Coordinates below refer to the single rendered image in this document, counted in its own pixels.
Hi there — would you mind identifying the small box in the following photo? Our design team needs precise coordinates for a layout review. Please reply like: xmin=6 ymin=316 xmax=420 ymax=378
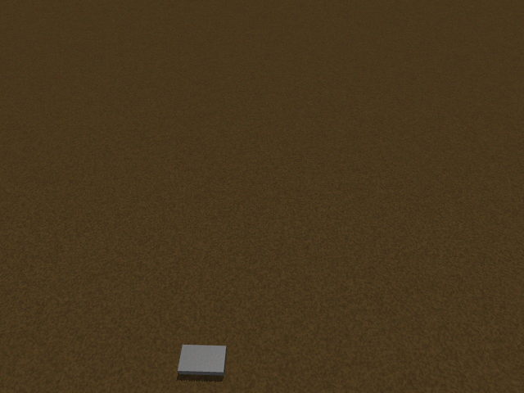
xmin=178 ymin=345 xmax=227 ymax=376

